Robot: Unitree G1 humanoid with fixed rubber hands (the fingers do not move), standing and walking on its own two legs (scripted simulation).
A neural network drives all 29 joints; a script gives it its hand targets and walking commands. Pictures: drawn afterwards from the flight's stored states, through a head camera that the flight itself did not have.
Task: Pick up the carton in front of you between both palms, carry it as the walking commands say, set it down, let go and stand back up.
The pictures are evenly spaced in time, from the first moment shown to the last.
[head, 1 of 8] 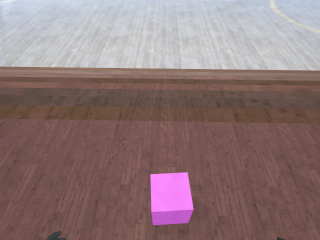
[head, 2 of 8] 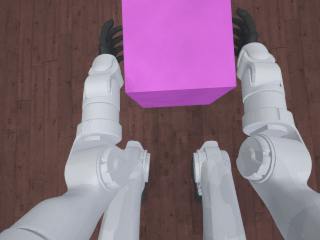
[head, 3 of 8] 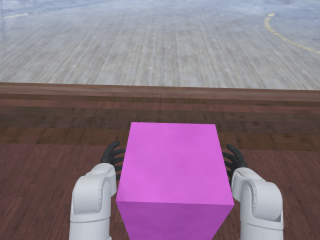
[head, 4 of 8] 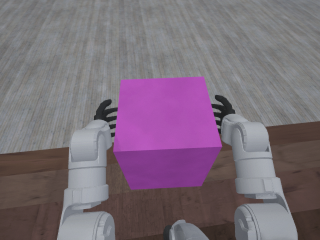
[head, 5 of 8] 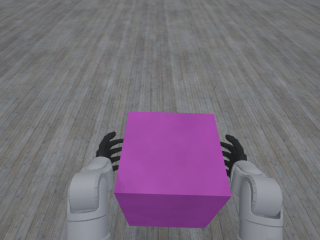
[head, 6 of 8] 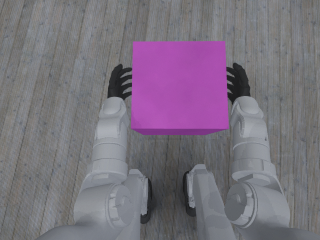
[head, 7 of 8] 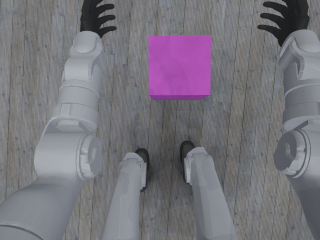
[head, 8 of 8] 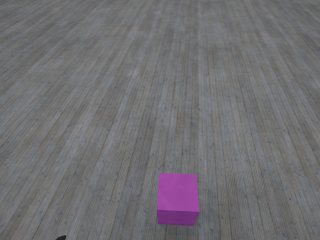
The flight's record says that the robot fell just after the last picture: no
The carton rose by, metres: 0.69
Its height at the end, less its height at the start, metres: -1.24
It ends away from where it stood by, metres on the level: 4.83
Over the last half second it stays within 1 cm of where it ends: yes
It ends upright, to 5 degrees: yes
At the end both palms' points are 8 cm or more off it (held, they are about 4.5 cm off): yes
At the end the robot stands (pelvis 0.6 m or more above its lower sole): yes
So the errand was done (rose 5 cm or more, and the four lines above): yes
